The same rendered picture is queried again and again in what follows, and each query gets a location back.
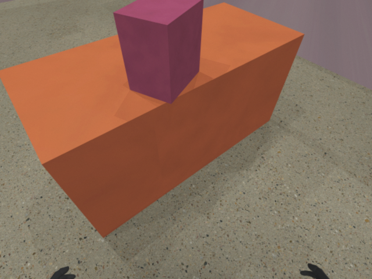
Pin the pedestal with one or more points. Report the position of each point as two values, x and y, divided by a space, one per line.
115 151

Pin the right robot hand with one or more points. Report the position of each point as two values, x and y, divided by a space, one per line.
315 272

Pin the left robot hand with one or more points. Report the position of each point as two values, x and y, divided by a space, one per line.
61 274

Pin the carton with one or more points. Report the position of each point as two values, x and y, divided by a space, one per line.
160 42

